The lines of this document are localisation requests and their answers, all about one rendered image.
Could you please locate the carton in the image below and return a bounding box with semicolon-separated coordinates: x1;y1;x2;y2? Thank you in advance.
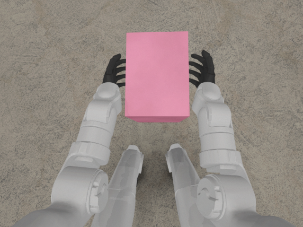
125;31;190;122

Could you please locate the robot right thigh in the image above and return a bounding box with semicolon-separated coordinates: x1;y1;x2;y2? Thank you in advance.
165;147;216;227

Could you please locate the right robot hand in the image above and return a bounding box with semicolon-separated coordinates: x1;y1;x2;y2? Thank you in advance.
189;50;215;88

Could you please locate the left robot hand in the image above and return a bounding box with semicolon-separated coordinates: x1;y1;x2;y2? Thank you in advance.
102;53;126;88

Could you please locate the robot right shin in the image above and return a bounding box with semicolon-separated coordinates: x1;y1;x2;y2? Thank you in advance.
169;143;186;151

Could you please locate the robot right upper arm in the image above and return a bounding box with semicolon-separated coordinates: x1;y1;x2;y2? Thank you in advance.
196;174;296;227

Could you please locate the right robot forearm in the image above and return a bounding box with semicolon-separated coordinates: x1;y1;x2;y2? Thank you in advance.
192;82;251;185

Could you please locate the robot left upper arm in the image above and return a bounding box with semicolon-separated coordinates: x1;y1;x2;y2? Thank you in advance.
11;166;108;227

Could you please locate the left robot forearm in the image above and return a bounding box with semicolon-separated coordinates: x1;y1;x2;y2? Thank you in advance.
51;82;122;199

